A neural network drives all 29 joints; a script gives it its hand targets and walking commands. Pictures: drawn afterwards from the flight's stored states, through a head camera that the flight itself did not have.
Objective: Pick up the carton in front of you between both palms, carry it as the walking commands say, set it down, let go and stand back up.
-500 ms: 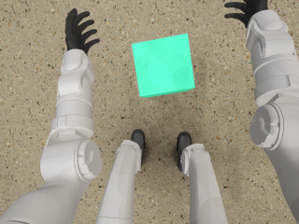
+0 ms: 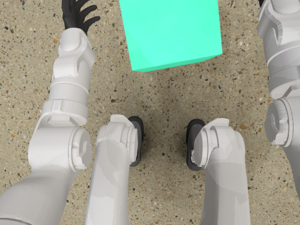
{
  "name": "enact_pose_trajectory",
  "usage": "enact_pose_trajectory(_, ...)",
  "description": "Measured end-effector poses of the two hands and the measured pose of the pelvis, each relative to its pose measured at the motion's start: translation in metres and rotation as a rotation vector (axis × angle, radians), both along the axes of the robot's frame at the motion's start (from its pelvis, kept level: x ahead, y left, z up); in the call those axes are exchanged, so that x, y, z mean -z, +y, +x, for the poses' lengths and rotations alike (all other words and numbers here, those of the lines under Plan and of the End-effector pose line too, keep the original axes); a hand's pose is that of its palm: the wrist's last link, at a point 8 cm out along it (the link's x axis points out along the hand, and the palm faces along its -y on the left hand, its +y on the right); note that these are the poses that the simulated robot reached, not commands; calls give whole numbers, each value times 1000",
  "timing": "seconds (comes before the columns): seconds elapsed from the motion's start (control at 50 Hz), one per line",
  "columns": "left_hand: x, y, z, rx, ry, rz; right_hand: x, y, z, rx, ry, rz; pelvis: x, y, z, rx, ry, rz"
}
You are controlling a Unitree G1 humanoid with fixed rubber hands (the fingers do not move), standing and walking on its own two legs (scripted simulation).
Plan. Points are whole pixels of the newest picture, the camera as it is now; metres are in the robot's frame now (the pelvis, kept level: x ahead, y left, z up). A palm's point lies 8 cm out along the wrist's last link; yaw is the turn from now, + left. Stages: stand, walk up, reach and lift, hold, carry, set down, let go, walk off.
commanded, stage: reach and lift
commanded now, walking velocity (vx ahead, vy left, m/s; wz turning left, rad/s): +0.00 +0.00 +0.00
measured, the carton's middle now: (168, 30) +0.54 -0.02 -0.32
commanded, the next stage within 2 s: none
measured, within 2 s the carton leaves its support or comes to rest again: leaves its support in 1.12 s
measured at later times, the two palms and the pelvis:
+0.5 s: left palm (100, 29) +0.53 +0.16 -0.25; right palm (242, 7) +0.57 -0.19 -0.26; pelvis -0.01 +0.00 -0.08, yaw +1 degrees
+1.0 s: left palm (107, 27) +0.53 +0.14 -0.24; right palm (231, 7) +0.56 -0.16 -0.25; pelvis -0.01 +0.00 -0.08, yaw +1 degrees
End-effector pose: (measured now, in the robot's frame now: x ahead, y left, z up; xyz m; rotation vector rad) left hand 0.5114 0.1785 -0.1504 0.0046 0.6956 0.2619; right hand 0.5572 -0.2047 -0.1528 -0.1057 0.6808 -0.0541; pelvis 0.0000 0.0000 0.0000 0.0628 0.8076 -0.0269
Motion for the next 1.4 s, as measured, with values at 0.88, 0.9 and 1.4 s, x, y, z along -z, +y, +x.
enact_pose_trajectory(0.88,91,-41,15,51,45,-30,95,41,2,-63,44,28,69,-3,-14,-13,-177,5)
enact_pose_trajectory(0.9,91,-41,15,43,47,-33,95,41,3,-65,47,25,70,-3,-15,-12,-180,5)
enact_pose_trajectory(1.4,-20,-63,-1,49,-30,-85,-21,21,-37,60,-1,60,46,7,-6,37,-92,-17)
